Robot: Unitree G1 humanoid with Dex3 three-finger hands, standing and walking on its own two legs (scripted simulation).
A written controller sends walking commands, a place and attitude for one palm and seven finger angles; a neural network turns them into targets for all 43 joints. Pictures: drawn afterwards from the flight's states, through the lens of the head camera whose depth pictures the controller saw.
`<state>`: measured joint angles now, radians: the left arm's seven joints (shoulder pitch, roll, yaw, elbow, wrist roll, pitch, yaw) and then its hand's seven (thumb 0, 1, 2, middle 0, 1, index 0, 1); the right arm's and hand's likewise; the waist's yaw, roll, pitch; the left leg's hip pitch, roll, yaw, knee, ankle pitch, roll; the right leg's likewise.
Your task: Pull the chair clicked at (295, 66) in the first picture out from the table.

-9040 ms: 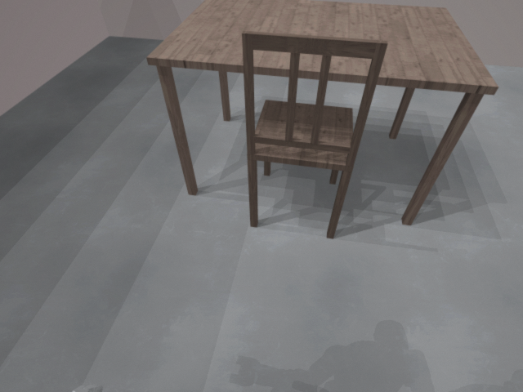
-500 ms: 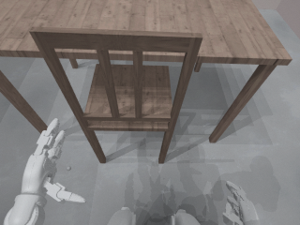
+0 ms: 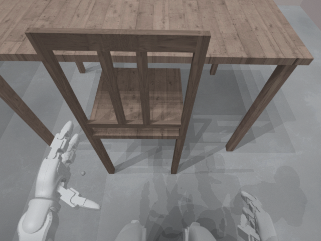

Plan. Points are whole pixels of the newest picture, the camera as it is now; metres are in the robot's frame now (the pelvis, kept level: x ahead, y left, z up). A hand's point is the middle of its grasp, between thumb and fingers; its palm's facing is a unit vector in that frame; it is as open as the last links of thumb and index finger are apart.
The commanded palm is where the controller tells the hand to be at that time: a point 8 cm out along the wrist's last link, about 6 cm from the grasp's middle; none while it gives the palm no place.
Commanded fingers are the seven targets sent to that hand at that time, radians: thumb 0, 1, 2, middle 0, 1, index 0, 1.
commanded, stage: aim the fingers beside a spindle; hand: left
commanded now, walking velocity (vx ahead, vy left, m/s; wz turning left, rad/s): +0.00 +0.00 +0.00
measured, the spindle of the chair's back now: (114, 93) +0.52 +0.17 +0.02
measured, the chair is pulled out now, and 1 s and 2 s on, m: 0.00 0.00 0.00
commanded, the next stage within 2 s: push the fingers through the gap in 1.74 s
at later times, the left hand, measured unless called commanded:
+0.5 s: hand (96, 156) +0.31 +0.18 +0.02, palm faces +0.01 -1.00 -0.03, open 16.9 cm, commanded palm +0.29 +0.23 +0.02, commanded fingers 0.00 -0.50 0.30 -0.06 -0.08 -0.06 -0.08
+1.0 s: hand (112, 145) +0.35 +0.15 +0.00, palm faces +0.01 -1.00 -0.03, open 16.9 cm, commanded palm +0.33 +0.20 +0.00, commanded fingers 0.00 -0.50 0.30 -0.06 -0.08 -0.06 -0.08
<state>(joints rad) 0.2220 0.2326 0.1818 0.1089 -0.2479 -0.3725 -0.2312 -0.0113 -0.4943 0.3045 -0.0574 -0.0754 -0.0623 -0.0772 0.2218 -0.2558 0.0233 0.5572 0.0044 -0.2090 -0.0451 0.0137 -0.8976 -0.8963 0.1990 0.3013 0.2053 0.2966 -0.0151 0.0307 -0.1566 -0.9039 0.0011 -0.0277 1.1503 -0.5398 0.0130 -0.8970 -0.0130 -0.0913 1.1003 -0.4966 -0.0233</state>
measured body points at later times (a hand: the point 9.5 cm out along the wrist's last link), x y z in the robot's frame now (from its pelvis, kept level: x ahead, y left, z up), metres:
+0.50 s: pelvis +0.00 +0.00 -0.01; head +0.09 +0.00 +0.43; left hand +0.30 +0.23 +0.03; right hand +0.15 -0.25 -0.10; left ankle +0.01 +0.11 -0.65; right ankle +0.02 -0.11 -0.65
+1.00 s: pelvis -0.01 +0.00 -0.02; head +0.10 +0.01 +0.41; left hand +0.35 +0.20 +0.01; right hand +0.13 -0.25 -0.13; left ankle +0.01 +0.11 -0.65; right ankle +0.02 -0.11 -0.65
